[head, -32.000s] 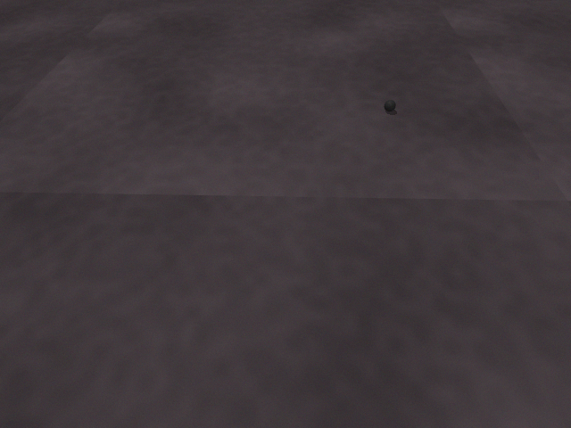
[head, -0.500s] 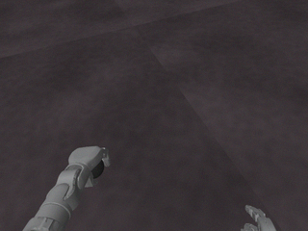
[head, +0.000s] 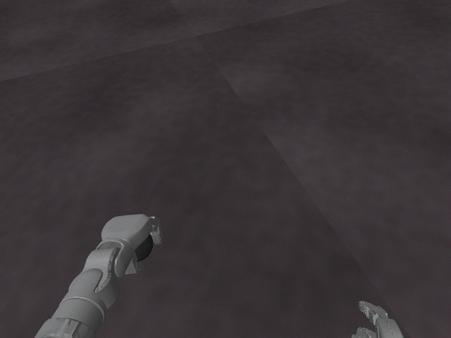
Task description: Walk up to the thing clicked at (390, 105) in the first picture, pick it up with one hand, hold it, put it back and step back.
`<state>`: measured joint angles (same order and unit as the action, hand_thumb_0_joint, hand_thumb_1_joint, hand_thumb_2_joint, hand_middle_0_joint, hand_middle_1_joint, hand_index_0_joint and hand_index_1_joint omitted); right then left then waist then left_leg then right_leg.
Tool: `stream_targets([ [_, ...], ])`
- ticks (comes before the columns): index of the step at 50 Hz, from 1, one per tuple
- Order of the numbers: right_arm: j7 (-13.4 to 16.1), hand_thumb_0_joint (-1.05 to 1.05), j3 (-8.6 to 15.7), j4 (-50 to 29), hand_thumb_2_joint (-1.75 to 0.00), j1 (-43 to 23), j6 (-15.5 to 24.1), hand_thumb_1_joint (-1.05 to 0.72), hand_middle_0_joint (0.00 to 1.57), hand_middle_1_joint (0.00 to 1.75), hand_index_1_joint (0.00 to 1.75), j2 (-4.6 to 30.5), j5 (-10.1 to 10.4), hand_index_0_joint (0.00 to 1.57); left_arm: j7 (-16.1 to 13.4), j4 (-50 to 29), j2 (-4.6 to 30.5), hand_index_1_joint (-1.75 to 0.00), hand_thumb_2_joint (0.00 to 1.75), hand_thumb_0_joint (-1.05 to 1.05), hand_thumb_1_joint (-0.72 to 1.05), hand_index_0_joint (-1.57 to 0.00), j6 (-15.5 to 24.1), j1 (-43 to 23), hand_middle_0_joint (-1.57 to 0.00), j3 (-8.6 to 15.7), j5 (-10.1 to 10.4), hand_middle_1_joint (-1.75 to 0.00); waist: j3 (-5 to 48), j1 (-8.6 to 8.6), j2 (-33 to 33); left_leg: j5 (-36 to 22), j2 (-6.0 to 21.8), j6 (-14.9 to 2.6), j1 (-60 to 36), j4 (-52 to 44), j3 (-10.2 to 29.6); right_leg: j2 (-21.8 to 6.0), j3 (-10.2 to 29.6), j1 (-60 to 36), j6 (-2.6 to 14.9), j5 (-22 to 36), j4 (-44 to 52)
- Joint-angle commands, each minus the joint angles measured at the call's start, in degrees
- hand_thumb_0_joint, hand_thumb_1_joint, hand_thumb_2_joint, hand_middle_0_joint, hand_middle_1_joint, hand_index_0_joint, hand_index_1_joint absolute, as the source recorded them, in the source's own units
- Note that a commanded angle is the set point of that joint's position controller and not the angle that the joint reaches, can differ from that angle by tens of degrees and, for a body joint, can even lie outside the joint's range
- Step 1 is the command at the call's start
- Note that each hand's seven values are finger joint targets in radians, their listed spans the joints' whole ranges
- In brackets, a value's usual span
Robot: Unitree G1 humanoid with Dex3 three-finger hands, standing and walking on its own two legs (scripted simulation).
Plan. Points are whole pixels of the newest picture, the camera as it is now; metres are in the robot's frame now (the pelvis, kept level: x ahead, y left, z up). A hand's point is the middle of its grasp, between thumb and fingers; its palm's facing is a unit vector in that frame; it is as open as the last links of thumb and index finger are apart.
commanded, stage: crouch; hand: left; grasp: from above
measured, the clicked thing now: (135, 244) +0.31 +0.23 -0.05
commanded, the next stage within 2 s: none
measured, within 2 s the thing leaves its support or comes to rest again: neither
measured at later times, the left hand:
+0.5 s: hand (141, 267) +0.29 +0.23 -0.11, palm faces -0.48 -0.02 -0.88, open 8.2 cm
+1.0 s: hand (167, 279) +0.35 +0.24 -0.36, palm faces -0.45 +0.01 -0.89, open 8.1 cm
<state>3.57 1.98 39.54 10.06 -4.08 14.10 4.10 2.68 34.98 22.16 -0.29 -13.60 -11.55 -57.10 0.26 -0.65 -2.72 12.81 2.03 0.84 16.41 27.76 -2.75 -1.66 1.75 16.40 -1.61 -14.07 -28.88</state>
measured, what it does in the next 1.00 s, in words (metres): lowers itself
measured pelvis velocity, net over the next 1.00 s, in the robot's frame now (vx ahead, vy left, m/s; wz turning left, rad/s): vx -0.06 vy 0.01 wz -0.01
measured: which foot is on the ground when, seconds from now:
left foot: down 0.00-1.00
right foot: down 0.00-1.00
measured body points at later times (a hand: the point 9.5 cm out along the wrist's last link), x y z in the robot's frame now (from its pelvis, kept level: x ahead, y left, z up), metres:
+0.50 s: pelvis -0.01 +0.00 -0.02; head +0.04 +0.00 +0.42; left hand +0.31 +0.23 -0.06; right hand +0.11 -0.27 -0.14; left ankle +0.02 +0.13 -0.74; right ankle +0.01 -0.14 -0.74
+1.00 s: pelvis -0.06 +0.01 -0.23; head +0.11 +0.02 +0.19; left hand +0.37 +0.24 -0.31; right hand -0.02 -0.26 -0.36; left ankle +0.02 +0.13 -0.74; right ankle +0.01 -0.14 -0.74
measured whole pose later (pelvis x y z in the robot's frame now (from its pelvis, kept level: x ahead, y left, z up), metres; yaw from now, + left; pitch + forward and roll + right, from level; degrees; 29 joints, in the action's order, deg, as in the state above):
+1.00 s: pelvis -0.06 +0.01 -0.23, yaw +0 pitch +33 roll -3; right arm 0.5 3.5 43.7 13.0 0.8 13.1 -3.0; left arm -19.9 69.8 25.9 3.9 -40.0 -1.5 -66.9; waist 11.0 8.2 -3.3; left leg 33.6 2.7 -0.2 96.6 97.3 1.8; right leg -0.6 0.8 93.7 -2.5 -34.5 -95.5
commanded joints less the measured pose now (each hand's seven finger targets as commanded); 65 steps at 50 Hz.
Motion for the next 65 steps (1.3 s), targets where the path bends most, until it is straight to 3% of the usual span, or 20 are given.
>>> stream_targets([
  [1, 0.32, 0.0, 2.56, -7.32, -0.9, -3.49, 2.26, -0.91, 0.2, 0.3, 0.3, 7.49, -0.36, 0.2, -3.3, -11.51, 12.91, -0.92, 0.85, 0.0, 0.42, -0.8, 0.21, -21.75, -0.75, 6.38, -0.23, -0.97, 16.08, 0.26, 0.74, -11.57, -2.43, -1.32, -9.18, -2.5, -0.05, 3.02, -1.7, -3.02, 1.81, 10.5, 3.9],
  [5, 0.25, 0.0, 2.76, -7.6, -0.92, -3.47, 2.25, -0.93, 0.2, 0.3, 0.3, 7.65, -0.28, 0.2, -3.29, -11.05, 12.08, -0.94, 0.78, 0.0, 0.49, -0.85, 0.31, -20.37, -0.76, 5.77, -0.07, -1.03, 16.67, 0.01, 1.43, -13.14, -2.67, -1.41, -9.7, -2.23, -0.12, 2.83, -1.69, -3.9, 1.71, 12.23, 4.04],
  [7, 0.19, 0.0, 2.98, -7.67, -0.9, -3.7, 2.02, -0.9, 0.2, 0.3, 0.3, 7.75, -0.4, 0.2, -3.19, -9.29, 11.95, -0.91, 0.82, 0.0, 0.38, -0.76, 0.08, -16.82, -0.7, 6.35, -0.19, -0.97, 15.54, -0.27, 2.0, -13.58, -2.76, -1.36, -9.11, -2.08, -0.1, 2.71, -1.86, -3.81, 1.61, 12.5, 4.22],
  [12, 0.02, 0.0, 2.97, -7.43, -0.9, -2.52, 1.73, -0.9, 0.2, 0.3, 0.3, 7.69, -0.51, 0.2, -4.54, -7.55, 10.27, -0.91, 0.82, 0.0, 0.39, -0.76, 1.2, -16.91, -0.71, 5.14, -1.09, -0.97, 13.28, 0.83, 3.56, -11.6, -2.67, -1.32, -7.51, -1.93, 0.15, 2.86, -1.99, -1.2, 1.85, 10.7, 3.75],
  [15, -0.19, 0.0, 2.98, -6.95, -0.9, -1.81, 1.43, -0.89, 0.2, 0.3, 0.3, 7.79, -1.05, 0.2, -7.56, -3.97, 10.72, -0.89, 0.83, 0.0, 0.38, -0.77, 2.29, -18.55, -0.73, 6.33, -2.16, -0.94, 11.98, 1.63, 4.87, -8.77, -2.89, -1.46, -4.77, -0.31, 0.04, 2.5, -1.78, 1.38, 1.66, 8.29, 2.97],
  [17, -0.57, 0.0, 3.07, -6.05, -0.9, -0.83, 1.28, -0.9, 0.2, 0.3, 0.3, 7.86, -1.55, 0.2, -10.12, 1.95, 9.2, -0.9, 0.81, 0.0, 0.39, -0.77, 2.54, -18.69, -0.72, 5.53, -3.45, -0.95, 10.56, 2.59, 5.18, -6.96, -3.02, -1.35, -2.03, 1.44, 0.16, 2.36, -1.8, 4.22, 1.75, 6.63, 1.42],
  [20, -1.22, 0.0, 3.78, -4.55, -0.9, 1.03, 1.25, -0.9, 0.2, 0.3, 0.3, 8.66, -2.38, 0.2, -14.06, 4.78, 10.05, -0.92, 0.85, 0.0, 0.43, -0.81, 3.4, -24.71, -0.75, 5.66, -4.89, -0.97, 14.43, 3.45, 3.09, -5.95, -2.6, -0.74, 0.27, 6.29, 0.44, 2.53, -2.02, 9.39, 2.09, 5.3, -3.18],
  [28, -2.54, 0.0, 5.01, -3.06, -0.9, 6.03, 2.62, -0.9, 0.2, 0.3, 0.3, 9.52, -4.21, 0.2, -23.33, 18.6, 9.31, -0.95, 0.85, 0.0, 0.5, -0.86, 4.57, -33.42, -0.8, 6.07, -9.88, -1.01, 24.64, 5.81, 1.36, -0.51, -2.4, -0.83, 21.91, 27.67, 0.75, 2.52, -2.05, 28.96, 2.4, 1.4, -22.81],
  [31, -2.43, 0.0, 5.46, -2.85, -0.9, 6.69, 3.42, -0.9, 0.2, 0.3, 0.3, 10.0, -4.87, 0.2, -25.7, 20.23, 11.21, -0.95, 0.88, 0.0, 0.5, -0.86, 4.41, -37.07, -0.8, 7.44, -10.3, -1.01, 29.15, 5.29, -3.1, 2.43, -2.16, -0.45, 27.23, 32.89, 1.44, 2.81, -2.88, 36.45, 3.13, -1.95, -29.39],
  [32, -2.25, 0.0, 5.41, -2.69, -0.9, 6.89, 3.62, -0.9, 0.2, 0.3, 0.3, 10.0, -5.0, 0.2, -26.17, 22.43, 11.13, -0.96, 0.88, 0.0, 0.51, -0.87, 4.04, -37.3, -0.81, 7.43, -10.35, -1.02, 29.35, 6.02, -2.9, 4.17, -2.13, -0.49, 29.91, 34.46, 1.76, 2.89, -3.28, 38.98, 3.25, -3.53, -31.37],
  [39, -1.52, 0.0, 5.82, -1.34, -0.9, 8.3, 5.14, -0.9, 0.2, 0.3, 0.3, 10.33, -6.11, 0.2, -27.21, 24.4, 15.18, -0.9, 0.87, 0.0, 0.49, -0.86, 2.43, -40.05, -0.82, 10.67, -9.69, -0.95, 40.56, 6.55, -2.88, 6.93, -1.78, -1.61, 44.39, 47.55, 2.5, 2.96, -3.88, 48.5, 3.3, -5.55, -44.49],
  [45, -1.83, 0.0, 5.76, -0.61, -0.9, 8.34, 5.88, -0.9, 0.2, 0.3, 0.3, 10.81, -7.16, 0.2, -25.61, 25.45, 17.84, -0.9, 0.85, 0.0, 0.5, -0.87, 3.04, -42.94, -0.81, 12.53, -9.59, -0.95, 40.43, 7.76, -4.18, 15.97, -1.29, -1.15, 52.72, 53.73, 4.8, 2.74, -4.98, 61.78, 3.76, -13.92, -52.51],
  [46, -2.11, 0.0, 5.73, -0.38, -0.9, 8.6, 6.2, -0.9, 0.2, 0.3, 0.3, 11.1, -7.39, 0.2, -25.31, 27.15, 15.68, -0.89, 0.84, 0.0, 0.48, -0.85, 3.27, -43.07, -0.8, 11.83, -9.32, -0.94, 40.0, 8.91, -3.69, 17.23, -1.19, -1.13, 54.01, 54.92, 5.64, 2.75, -5.31, 64.54, 3.8, -14.94, -54.03],
  [48, -2.37, 0.0, 5.71, -0.13, -0.9, 8.72, 6.65, -0.9, 0.2, 0.3, 0.3, 11.29, -7.44, 0.2, -25.29, 24.8, 18.06, -0.87, 0.82, 0.0, 0.5, -0.86, 4.35, -46.92, -0.81, 12.6, -9.83, -0.93, 43.64, 8.88, -5.24, 17.73, -1.29, -1.11, 55.35, 57.82, 5.75, 2.78, -5.54, 67.18, 3.95, -15.56, -56.92],
  [49, -2.6, 0.0, 5.52, 0.19, -0.9, 9.06, 6.94, -0.9, 0.2, 0.3, 0.3, 11.41, -7.61, 0.2, -25.27, 27.45, 18.43, -0.86, 0.81, 0.0, 0.51, -0.87, 4.59, -44.66, -0.81, 13.22, -10.23, -0.91, 42.6, 9.12, -4.08, 17.34, -1.36, -1.33, 57.08, 59.53, 5.92, 2.69, -5.66, 68.62, 3.77, -15.37, -58.01],
  [51, -3.11, 0.0, 5.19, 0.31, -0.9, 9.18, 7.51, -0.9, 0.2, 0.3, 0.3, 10.97, -7.92, 0.2, -25.58, 25.74, 18.65, -0.87, 0.83, 0.0, 0.52, -0.88, 5.81, -47.47, -0.83, 13.25, -10.26, -0.92, 43.63, 9.84, -3.86, 19.44, -1.66, -1.6, 60.79, 62.29, 5.77, 2.67, -5.76, 70.41, 3.64, -16.74, -59.81],
  [54, -3.94, 0.0, 4.81, 1.01, -0.9, 9.38, 8.36, -0.9, 0.2, 0.3, 0.3, 11.55, -8.4, 0.2, -26.41, 26.12, 21.05, -0.86, 0.82, 0.0, 0.55, -0.91, 7.05, -48.72, -0.85, 14.6, -11.09, -0.91, 45.52, 9.58, -6.83, 19.0, -1.76, -1.42, 62.56, 65.54, 5.76, 2.5, -5.97, 74.36, 3.78, -16.63, -63.45],
  [57, -4.78, 0.0, 4.77, 1.93, -0.9, 9.93, 8.87, -0.9, 0.2, 0.3, 0.3, 11.76, -9.07, 0.2, -27.55, 25.46, 20.53, -0.86, 0.85, 0.0, 0.57, -0.93, 7.65, -50.9, -0.88, 14.45, -12.01, -0.91, 49.64, 10.39, -8.46, 15.52, -1.48, -1.28, 61.02, 69.2, 5.92, 2.51, -6.62, 76.61, 3.75, -13.72, -66.78],
  [58, -5.04, 0.0, 4.7, 1.96, -0.9, 10.1, 8.95, -0.9, 0.2, 0.3, 0.3, 11.85, -9.11, 0.2, -27.93, 25.66, 22.2, -0.86, 0.85, 0.0, 0.57, -0.93, 7.7, -50.84, -0.88, 15.3, -12.16, -0.91, 49.65, 9.86, -8.24, 15.12, -1.44, -1.32, 61.59, 70.06, 5.75, 2.58, -6.67, 77.1, 3.72, -13.53, -67.39],
  [65, -6.47, 0.0, 4.32, 2.68, -0.9, 9.71, 9.0, -0.91, 0.2, 0.3, 0.3, 11.52, -10.13, 0.2, -29.32, 27.71, 22.43, -0.86, 0.88, 0.0, 0.56, -0.93, 6.91, -51.82, -0.89, 15.78, -12.52, -0.9, 50.63, 9.71, -9.82, 12.68, -1.36, -1.64, 65.92, 76.49, 4.35, 2.98, -7.03, 79.73, 3.59, -10.93, -72.21],
])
